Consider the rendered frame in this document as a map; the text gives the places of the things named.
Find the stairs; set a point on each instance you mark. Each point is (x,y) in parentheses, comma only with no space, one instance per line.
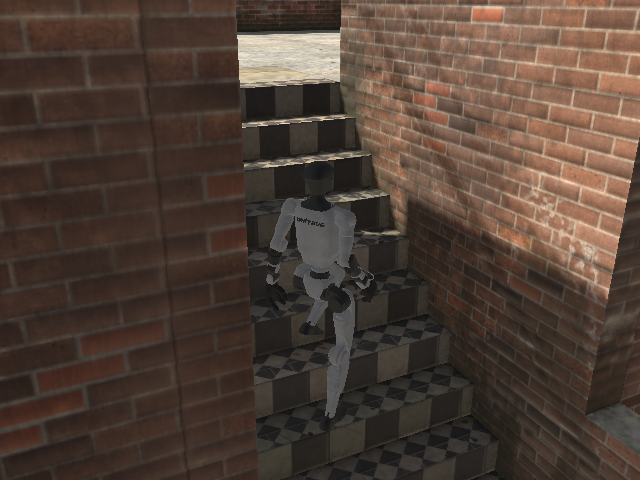
(409,410)

